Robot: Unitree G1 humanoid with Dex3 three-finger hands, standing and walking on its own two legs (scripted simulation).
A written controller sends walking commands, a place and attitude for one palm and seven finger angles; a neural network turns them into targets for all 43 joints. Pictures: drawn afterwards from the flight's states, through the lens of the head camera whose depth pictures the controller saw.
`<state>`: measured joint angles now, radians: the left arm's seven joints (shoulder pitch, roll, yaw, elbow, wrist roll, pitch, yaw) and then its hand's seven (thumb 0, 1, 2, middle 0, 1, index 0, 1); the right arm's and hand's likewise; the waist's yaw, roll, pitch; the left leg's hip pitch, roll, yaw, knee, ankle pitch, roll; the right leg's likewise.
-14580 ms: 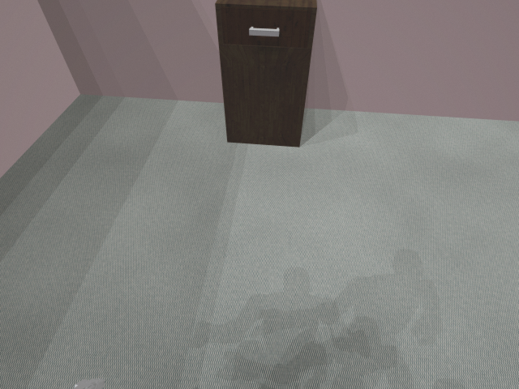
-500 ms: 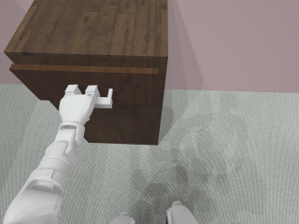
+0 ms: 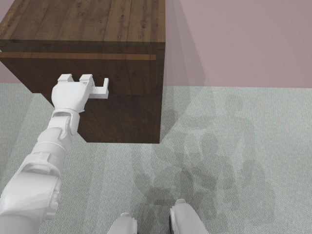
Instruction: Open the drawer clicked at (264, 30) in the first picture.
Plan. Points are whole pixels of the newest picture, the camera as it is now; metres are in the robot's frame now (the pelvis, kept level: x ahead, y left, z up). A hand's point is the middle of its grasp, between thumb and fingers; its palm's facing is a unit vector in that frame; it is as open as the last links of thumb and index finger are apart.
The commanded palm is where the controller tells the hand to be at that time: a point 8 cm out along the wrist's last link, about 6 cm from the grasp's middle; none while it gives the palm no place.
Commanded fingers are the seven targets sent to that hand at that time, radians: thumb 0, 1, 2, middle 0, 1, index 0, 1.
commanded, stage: pull the drawer open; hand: left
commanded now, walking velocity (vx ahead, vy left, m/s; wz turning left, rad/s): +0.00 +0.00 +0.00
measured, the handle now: (84, 86) +0.52 +0.17 +0.01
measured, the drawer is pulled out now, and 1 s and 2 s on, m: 0.05 0.14 0.30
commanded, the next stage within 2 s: none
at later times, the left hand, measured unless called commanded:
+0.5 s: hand (78, 110) +0.46 +0.19 -0.02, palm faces -0.04 -0.05 -1.00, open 5.7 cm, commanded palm +0.40 +0.20 +0.04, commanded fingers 0.00 0.90 0.90 -0.40 -1.35 -0.40 -1.35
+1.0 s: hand (72, 134) +0.38 +0.20 -0.02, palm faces +0.00 -0.01 -1.00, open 5.8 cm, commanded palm +0.36 +0.20 +0.04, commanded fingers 0.00 0.90 0.90 -0.40 -1.35 -0.40 -1.35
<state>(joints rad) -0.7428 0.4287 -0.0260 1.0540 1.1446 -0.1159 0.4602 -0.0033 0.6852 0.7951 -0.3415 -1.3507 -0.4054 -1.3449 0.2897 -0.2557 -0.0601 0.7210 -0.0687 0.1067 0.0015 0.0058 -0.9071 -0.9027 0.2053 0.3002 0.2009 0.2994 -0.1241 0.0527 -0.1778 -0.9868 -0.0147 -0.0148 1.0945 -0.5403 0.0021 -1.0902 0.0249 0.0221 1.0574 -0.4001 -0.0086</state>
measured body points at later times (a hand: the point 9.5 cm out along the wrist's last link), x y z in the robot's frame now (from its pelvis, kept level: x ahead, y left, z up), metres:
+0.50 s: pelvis +0.00 +0.01 +0.01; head +0.12 -0.01 +0.44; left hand +0.45 +0.19 +0.04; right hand +0.02 -0.27 -0.13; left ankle -0.02 +0.12 -0.65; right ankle +0.05 -0.11 -0.65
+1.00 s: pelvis +0.03 +0.00 +0.02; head +0.12 -0.01 +0.46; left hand +0.38 +0.20 +0.04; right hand +0.19 -0.25 -0.10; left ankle -0.02 +0.12 -0.65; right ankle +0.05 -0.11 -0.65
